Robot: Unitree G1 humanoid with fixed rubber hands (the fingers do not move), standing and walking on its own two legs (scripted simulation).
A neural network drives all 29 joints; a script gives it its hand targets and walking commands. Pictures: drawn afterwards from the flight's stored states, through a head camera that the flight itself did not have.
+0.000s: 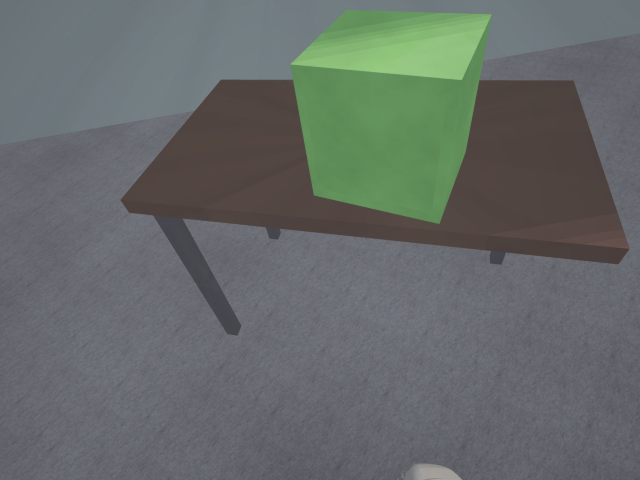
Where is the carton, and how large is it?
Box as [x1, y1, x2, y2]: [290, 10, 491, 223]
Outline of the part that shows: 346,10 290,64 314,195 439,223 465,151 491,14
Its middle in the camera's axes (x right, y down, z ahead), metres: +0.13 -0.24 +0.72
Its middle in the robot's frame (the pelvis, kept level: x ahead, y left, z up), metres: +0.70 -0.12 +0.08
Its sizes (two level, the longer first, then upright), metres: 0.260 0.228 0.274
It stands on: a table, 0.68 m high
